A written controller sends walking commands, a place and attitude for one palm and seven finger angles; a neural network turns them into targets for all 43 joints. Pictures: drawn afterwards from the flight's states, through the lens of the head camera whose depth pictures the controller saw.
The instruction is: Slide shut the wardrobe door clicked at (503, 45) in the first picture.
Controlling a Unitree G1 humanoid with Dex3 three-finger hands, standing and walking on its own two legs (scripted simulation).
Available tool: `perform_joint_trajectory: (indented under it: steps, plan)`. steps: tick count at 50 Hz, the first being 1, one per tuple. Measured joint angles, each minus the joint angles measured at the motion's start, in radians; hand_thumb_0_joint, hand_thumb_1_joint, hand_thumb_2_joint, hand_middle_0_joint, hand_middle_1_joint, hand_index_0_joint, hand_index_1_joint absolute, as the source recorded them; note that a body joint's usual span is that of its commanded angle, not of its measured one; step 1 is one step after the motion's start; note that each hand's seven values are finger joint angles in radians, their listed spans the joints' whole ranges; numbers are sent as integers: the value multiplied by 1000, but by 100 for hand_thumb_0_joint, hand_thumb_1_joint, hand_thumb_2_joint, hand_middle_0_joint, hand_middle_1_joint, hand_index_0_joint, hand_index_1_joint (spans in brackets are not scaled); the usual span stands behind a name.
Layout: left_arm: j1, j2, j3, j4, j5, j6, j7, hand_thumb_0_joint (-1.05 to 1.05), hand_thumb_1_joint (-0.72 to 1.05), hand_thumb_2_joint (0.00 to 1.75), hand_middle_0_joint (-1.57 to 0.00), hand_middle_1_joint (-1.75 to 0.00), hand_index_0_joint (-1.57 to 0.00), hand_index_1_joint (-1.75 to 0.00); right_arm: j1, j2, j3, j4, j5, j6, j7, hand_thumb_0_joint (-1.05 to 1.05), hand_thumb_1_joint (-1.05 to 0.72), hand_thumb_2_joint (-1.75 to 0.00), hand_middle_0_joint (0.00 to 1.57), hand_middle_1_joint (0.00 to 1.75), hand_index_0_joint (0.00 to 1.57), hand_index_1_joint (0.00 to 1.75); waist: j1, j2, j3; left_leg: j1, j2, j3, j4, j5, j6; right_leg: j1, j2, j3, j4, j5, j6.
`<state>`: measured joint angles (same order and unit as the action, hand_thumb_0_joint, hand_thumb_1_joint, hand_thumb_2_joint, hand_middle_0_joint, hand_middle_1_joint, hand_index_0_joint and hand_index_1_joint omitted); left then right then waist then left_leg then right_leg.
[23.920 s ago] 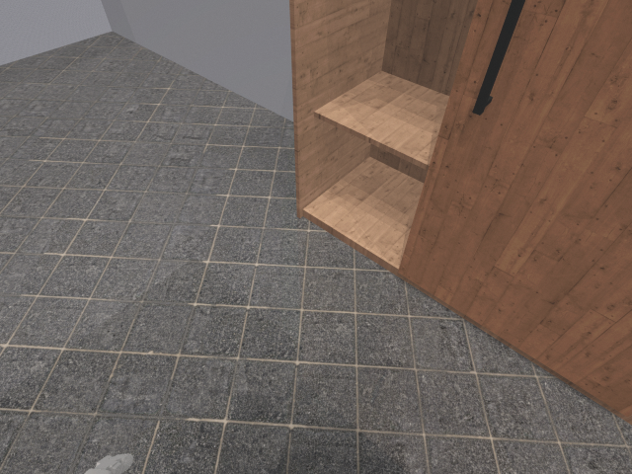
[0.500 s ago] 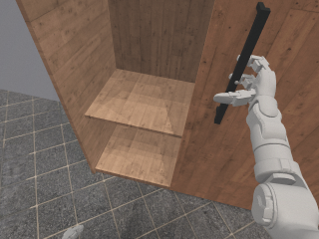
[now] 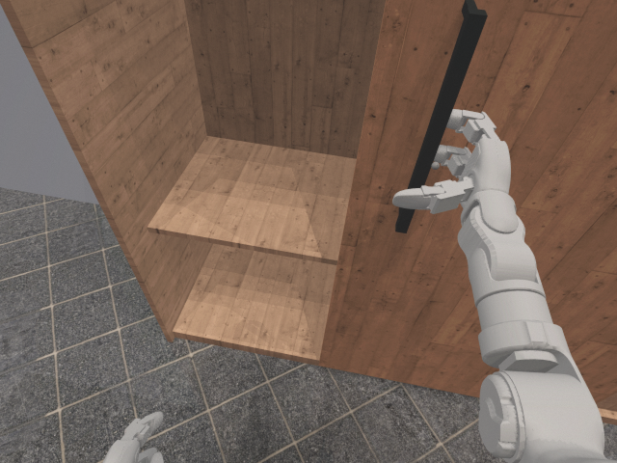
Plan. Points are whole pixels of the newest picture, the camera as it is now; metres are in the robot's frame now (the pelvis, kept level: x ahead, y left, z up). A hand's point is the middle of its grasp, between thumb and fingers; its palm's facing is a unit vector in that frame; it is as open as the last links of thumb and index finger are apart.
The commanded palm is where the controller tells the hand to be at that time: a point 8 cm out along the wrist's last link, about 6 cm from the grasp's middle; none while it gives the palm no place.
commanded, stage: slide the fingers in behind the handle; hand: right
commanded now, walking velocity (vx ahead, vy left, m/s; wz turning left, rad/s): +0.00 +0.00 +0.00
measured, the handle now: (429, 137) +0.51 -0.11 +0.19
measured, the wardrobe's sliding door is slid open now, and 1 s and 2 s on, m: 0.51 0.51 0.51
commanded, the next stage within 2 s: grip the handle and tug to test in 1.32 s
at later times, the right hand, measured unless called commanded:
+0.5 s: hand (423, 156) +0.46 -0.10 +0.19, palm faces +0.10 +1.00 +0.02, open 13.9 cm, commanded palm +0.43 -0.14 +0.19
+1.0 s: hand (411, 153) +0.45 -0.08 +0.20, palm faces +0.10 +1.00 +0.02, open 14.0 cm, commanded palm +0.43 -0.13 +0.19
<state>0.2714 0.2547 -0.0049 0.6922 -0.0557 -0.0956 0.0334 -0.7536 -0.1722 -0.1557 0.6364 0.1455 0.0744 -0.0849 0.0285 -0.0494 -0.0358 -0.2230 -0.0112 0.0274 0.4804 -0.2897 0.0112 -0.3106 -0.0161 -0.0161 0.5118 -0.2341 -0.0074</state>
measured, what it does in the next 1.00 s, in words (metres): stands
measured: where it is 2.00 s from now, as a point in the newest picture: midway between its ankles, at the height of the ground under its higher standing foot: outside the picture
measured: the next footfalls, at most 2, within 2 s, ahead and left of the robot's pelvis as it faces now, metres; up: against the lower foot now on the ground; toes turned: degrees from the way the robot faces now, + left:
none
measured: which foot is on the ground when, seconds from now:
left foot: down 0.00-1.00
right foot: down 0.00-1.00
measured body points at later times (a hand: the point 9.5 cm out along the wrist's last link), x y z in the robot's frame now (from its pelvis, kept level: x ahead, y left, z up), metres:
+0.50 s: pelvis +0.01 +0.00 +0.00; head +0.02 +0.02 +0.45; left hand +0.09 +0.26 -0.12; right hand +0.45 -0.15 +0.19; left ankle -0.03 +0.11 -0.74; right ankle +0.02 -0.11 -0.74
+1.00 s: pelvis +0.01 +0.01 +0.00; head +0.01 +0.03 +0.45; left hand +0.12 +0.25 -0.12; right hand +0.44 -0.13 +0.20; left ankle -0.03 +0.11 -0.74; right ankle +0.02 -0.11 -0.74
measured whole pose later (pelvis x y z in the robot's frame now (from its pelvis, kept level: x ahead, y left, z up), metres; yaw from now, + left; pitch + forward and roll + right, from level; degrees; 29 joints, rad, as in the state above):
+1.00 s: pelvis +0.01 +0.01 +0.00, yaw +0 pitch +2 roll +0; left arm 0.28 0.23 -0.01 0.69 -0.04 -0.07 0.02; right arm -0.78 -0.12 -0.14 0.64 0.13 0.10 -0.16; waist 0.03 -0.05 -0.05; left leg -0.21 -0.02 0.02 0.47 -0.30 0.02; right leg -0.29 -0.02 -0.02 0.49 -0.24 0.00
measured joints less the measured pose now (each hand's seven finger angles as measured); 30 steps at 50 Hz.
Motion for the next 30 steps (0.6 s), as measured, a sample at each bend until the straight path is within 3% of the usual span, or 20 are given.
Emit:
perform_joint_trajectory:
  steps: [6, 13, 21, 30]
  plan:
    - [-22, -17, -13, 3, 10, -5, -7, 1, 90, 90, -20, -30, -20, -30, -58, 28, 12, 45, -19, -7, -44, -2, 51, -30, 30, 120, 29, 120, 6, 2, -2, -19, 6, -4, 13, -4, -2, -11, 5, -4, -1, 3, -2]
    - [5, -30, -27, 5, 19, 15, -8, 1, 90, 90, -20, -30, -20, -30, -108, 17, -38, 133, -33, -2, -58, -1, 51, -30, 30, 120, 30, 120, 24, 7, -13, -32, 2, -15, 16, -7, -1, -17, 0, -15, -5, -1, 0]
    - [67, -16, -1, 14, 20, 26, -14, 1, 90, 90, -20, -30, -20, -30, -16, 9, -53, 38, -30, -35, -40, -1, 50, -30, 33, 122, 32, 121, 21, 1, -18, -13, -6, -25, 0, -8, 3, 3, -7, -24, -14, -10, 3]
    - [44, -3, 9, 22, 10, 25, -9, 1, 91, 90, -20, -30, -20, -30, 5, 32, 5, -22, -15, 24, -40, -1, 51, -30, 31, 120, 31, 120, 11, 1, -7, 13, -7, -9, -12, -7, 6, 18, -7, -8, -13, -10, 6]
